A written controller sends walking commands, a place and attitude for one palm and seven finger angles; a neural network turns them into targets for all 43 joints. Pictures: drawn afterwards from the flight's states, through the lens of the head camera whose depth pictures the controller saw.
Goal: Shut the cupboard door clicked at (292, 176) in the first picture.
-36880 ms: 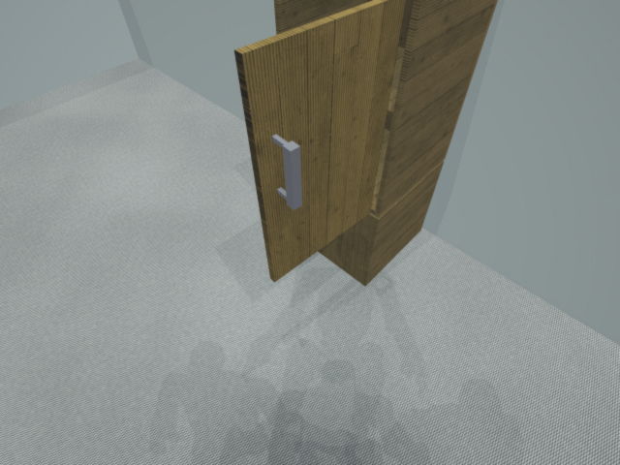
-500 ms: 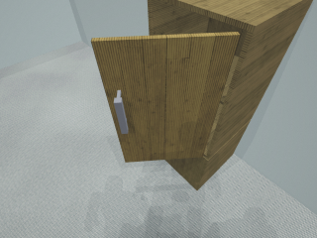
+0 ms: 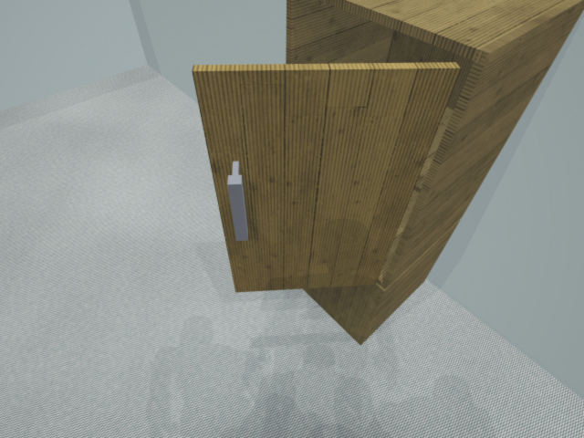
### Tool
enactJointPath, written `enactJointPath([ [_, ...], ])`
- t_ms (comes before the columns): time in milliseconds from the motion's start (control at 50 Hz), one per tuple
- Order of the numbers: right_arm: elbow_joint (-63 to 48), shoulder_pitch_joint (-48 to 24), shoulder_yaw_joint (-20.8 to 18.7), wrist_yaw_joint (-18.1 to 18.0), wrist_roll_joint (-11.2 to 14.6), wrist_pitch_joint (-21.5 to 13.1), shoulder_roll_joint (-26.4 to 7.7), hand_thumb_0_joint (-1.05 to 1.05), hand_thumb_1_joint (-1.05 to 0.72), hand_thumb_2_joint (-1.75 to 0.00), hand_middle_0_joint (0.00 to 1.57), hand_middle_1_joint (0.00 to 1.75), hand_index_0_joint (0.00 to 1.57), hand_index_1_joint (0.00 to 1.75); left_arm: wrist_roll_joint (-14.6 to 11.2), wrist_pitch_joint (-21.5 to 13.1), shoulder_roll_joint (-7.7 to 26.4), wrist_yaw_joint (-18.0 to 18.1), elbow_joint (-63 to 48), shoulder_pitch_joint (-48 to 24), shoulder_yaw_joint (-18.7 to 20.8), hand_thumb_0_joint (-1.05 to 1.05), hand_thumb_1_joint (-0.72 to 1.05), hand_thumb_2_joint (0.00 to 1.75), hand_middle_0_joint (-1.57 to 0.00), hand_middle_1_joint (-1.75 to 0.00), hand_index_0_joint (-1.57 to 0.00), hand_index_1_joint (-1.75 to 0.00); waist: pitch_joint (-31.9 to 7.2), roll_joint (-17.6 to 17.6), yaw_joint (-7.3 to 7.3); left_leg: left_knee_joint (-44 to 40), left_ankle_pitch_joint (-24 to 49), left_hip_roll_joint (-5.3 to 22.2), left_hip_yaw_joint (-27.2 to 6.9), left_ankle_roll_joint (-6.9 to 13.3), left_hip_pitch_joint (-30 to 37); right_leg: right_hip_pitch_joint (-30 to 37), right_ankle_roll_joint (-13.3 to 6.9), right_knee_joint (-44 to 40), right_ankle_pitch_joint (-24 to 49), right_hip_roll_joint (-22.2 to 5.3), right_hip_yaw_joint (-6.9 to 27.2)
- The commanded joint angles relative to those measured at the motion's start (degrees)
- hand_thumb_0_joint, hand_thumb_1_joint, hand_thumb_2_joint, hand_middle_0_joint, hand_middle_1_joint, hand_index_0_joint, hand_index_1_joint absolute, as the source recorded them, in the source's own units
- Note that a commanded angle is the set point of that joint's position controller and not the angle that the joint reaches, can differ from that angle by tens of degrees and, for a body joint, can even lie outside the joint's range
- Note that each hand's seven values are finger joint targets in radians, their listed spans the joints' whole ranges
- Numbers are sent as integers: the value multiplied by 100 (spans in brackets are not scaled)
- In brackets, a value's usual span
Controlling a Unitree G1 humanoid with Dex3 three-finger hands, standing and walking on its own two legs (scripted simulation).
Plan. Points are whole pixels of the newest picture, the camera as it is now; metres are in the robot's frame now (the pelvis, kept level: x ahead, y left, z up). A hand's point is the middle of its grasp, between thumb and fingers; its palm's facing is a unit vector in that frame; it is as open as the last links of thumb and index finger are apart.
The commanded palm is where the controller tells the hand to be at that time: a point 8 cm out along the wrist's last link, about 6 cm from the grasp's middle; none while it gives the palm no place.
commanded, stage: look again from close up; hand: left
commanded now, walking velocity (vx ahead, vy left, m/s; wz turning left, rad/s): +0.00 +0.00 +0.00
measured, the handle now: (239, 202) +0.49 +0.12 +0.02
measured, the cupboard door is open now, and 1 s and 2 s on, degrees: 52 52 52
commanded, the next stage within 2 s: raise the hand and make a fist in 0.46 s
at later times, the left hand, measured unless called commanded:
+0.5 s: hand out of the picture +0.08 +0.18 -0.17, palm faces -0.01 -0.97 -0.23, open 7.4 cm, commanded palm none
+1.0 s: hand (174, 413) +0.17 +0.17 -0.07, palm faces +0.25 -0.97 -0.05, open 6.1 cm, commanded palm +0.16 +0.22 -0.04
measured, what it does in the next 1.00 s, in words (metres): lowers itself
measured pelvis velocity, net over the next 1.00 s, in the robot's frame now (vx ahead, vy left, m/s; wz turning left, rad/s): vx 0.02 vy -0.06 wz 0.04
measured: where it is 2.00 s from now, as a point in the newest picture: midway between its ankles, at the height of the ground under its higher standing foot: outside the picture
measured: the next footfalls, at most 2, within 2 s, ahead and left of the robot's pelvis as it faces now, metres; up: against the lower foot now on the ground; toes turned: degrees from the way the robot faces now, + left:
none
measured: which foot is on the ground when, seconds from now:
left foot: down 0.00-1.00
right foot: down 0.00-1.00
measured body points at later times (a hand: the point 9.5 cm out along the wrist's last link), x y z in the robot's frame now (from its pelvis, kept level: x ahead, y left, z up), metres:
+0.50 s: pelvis +0.04 -0.02 +0.00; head +0.06 -0.01 +0.45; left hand +0.08 +0.23 -0.15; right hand +0.11 -0.25 -0.15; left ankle +0.03 +0.07 -0.74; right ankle +0.03 -0.16 -0.74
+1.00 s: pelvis +0.02 -0.06 -0.10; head +0.07 -0.06 +0.35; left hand +0.15 +0.22 -0.06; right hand +0.26 -0.30 -0.15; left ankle +0.03 +0.08 -0.74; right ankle +0.03 -0.14 -0.74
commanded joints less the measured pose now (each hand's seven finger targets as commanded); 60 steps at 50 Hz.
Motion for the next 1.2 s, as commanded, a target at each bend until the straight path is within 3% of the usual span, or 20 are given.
enactJointPath([
  [0, -297, -48, -179, -84, 13, -192, -707, 0, -90, -90, 20, 30, 20, 30, -19, -170, 684, 36, -181, 148, 118, 0, 90, 90, -20, -30, -20, -30, 201, 117, 21, -1034, -1322, 877, -1161, -55, -115, -90, -347, -488, -561, -195, 306],
  [400, -44, -379, -154, -153, 32, -308, -776, 0, -90, -90, 20, 30, 20, 30, -51, -224, 882, 59, -39, -176, 163, 0, 90, 90, -20, -30, -20, -30, -213, 10, 37, -444, 1148, 876, -770, -109, 656, 398, -270, -391, 1058, -336, 270],
  [520, -11, -503, -143, -154, 17, -291, -876, 0, -90, -90, 20, 30, 20, 30, -58, -207, 996, 48, -84, -378, 185, 0, 90, 90, -20, -30, -20, -30, -138, 40, 40, -495, 1151, 881, -760, -137, 668, 452, -278, -436, 1093, -353, 275],
  [540, -283, -570, -155, -118, 96, -272, -830, 0, -90, -90, 20, 30, 20, 30, 5, -282, 753, 269, 97, 112, 175, 0, 90, 90, -20, -30, -20, -30, -297, -126, 117, 466, 1671, 1056, -548, -321, 592, 539, -128, -409, 1897, -556, 174],
  [560, -1868, 229, -584, -612, 107, -1265, -1912, 0, -90, -90, 20, 30, 20, 30, -447, -1784, 4889, 480, -9223, -5023, 3660, 0, 90, 90, -20, -30, -20, -30, -2286, 352, -559, 849, 2950, 759, -1086, -245, 2099, 560, -273, 1303, 1960, -34, -421],
  [580, -1857, -468, -185, -768, 479, -1717, -1090, 0, -90, -90, 20, 30, 20, 30, -679, -1260, 1294, 485, -6735, -362, 773, 0, 90, 90, -22, -32, -22, -32, -2977, 2056, -142, 871, 3623, 882, -1134, -445, 2827, -689, -91, 2130, 308, 296, -970],
  [600, -2101, -717, -173, -578, 340, -1899, -856, 0, -90, -90, 20, 30, 20, 30, -1116, -576, 34, 458, -6827, 1252, 495, 0, 90, 90, -24, -34, -24, -34, -2652, 2387, 64, 616, 4079, 771, -958, -705, 2068, -507, -184, 2653, -332, 202, -999],
  [620, -2000, -536, -300, -317, 281, -1996, -676, 0, -90, -90, 20, 30, 20, 30, -982, -712, 193, 391, -6513, 406, 582, 0, 90, 90, -25, -36, -25, -36, -1201, 1216, -128, 322, 3330, 727, -849, -716, 698, -1211, -157, 1882, -580, 138, -926],
  [640, -2217, -588, -502, -205, 182, -2033, -796, 0, -90, -90, 20, 30, 20, 30, -1139, -919, -57, 202, -6031, 829, 688, 0, 90, 90, -27, -38, -27, -38, -223, 600, 17, 616, 1999, 599, -815, -759, -284, -1371, -213, 1337, -520, 166, -1068],
  [680, -2387, -716, -559, -108, 126, -1983, -873, 0, -90, -90, 20, 30, 20, 30, -1346, -1806, 33, -252, -4745, 1634, 1207, 0, 90, 90, -31, -42, -31, -42, 363, -1035, 27, 1476, -120, 278, -682, -626, -1886, -1979, -255, 1080, -597, 140, -1126],
  [700, -2479, -719, -617, -66, 183, -1943, -852, 0, -90, -90, 20, 30, 20, 30, -1532, -2350, 72, -648, -4346, 2227, 1495, 0, 90, 90, -33, -44, -33, -44, 301, -1313, 188, 1852, -3, 199, -556, -620, -2156, -1952, -308, 1271, -180, 89, -917],
  [740, -2691, -863, -653, 32, 98, -1974, -923, 0, -90, -90, 20, 30, 20, 30, -1782, -3490, 203, -1549, -4551, 2452, 1807, 0, 90, 90, -36, -48, -36, -48, -936, -1427, 390, 2738, 602, 149, -415, -604, -2596, -1942, -194, 2440, 1701, 35, -780],
  [760, -2826, -892, -672, 55, 93, -2013, -913, 0, -90, -90, 20, 30, 20, 30, -1897, -3887, 209, -1968, -4618, 2463, 1778, 0, 90, 90, -38, -50, -38, -50, -1362, -1323, 442, 2996, 445, 103, -357, -606, -2899, -1994, -155, 2761, 1639, 11, -639],
  [780, -3042, -1004, -714, 51, 126, -2023, -903, 0, -90, -90, 20, 30, 20, 30, -2025, -3983, 434, -2187, -4758, 2372, 2003, 0, 90, 90, -40, -52, -40, -52, -1668, -944, 529, 3094, 31, 47, -255, -590, -3128, -2076, -178, 2781, 781, 2, -444],
  [820, -3435, -1138, -656, -17, 165, -1975, -952, 0, -90, -90, 20, 30, 20, 30, -2288, -3800, 829, -2359, -5412, 1851, 2319, 0, 90, 90, -44, -56, -44, -56, -2009, -41, 550, 3350, -222, -19, -169, -495, -3351, -1939, -162, 2746, 401, -113, 2],
  [860, -3591, -1069, -602, -140, 213, -1970, -858, 0, -90, -90, 20, 30, 20, 30, -2390, -3601, 1054, -2240, -6042, 1312, 2524, 0, 90, 90, -47, -60, -47, -60, -2402, 73, 442, 3545, -469, 47, -199, -410, -3447, -1977, -55, 2543, -160, -141, 303],
  [920, -3544, -789, -562, -289, 191, -2005, -804, 0, -90, -90, 20, 30, 20, 30, -2279, -3779, 1297, -1989, -7338, 195, 2406, 0, 90, 90, -53, -66, -53, -66, -2558, 190, 110, 3876, -680, 205, -363, -310, -3497, -2123, 47, 2347, -589, -169, 654],
  [1000, -3331, -675, -454, -495, 181, -2018, -891, 0, -90, -90, 20, 30, 20, 30, -2160, -3810, 1073, -2111, -7518, -384, 1742, 0, 90, 90, -60, -74, -60, -74, -2063, 106, -289, 4007, -867, 326, -487, -181, -3485, -2721, -15, 2356, -947, -8, 406],
  [1080, -3365, -735, -397, -601, 288, -1967, -922, 0, -90, -90, 20, 30, 20, 30, -2275, -3148, 1125, -2362, -6750, 59, 1812, 0, 90, 90, -68, -82, -68, -82, -1968, 156, -62, 3735, -1183, 302, -508, -206, -3643, -2558, -51, 2101, -1774, 0, 289],
  [1180, -3633, -773, -341, -545, 327, -1790, -754, 0, -90, -90, 20, 30, 20, 30, -2312, -2270, 1178, -1986, -6745, 600, 2177, 0, 90, 90, -77, -92, -77, -92, -2158, -59, 275, 3315, -898, 262, -529, -257, -3463, -1867, 50, 1918, -1319, -119, 259],
])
